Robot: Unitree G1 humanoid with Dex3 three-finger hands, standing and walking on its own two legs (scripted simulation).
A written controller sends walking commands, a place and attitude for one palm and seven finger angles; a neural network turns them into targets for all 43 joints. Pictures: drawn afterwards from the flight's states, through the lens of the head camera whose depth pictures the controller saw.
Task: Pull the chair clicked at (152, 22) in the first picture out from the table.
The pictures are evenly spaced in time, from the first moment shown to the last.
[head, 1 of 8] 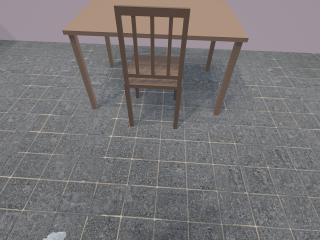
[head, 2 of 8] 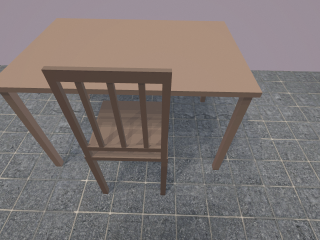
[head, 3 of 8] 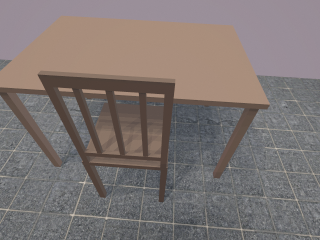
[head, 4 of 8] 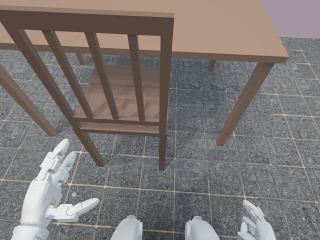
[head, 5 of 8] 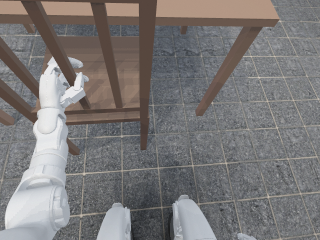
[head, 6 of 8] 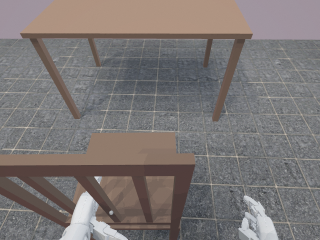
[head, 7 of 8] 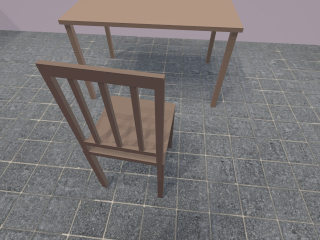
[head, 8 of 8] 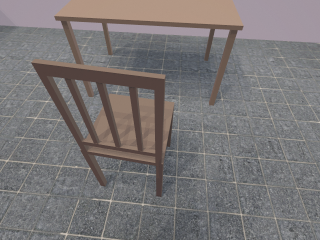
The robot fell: no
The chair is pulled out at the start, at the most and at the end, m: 0.00 0.66 0.64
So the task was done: yes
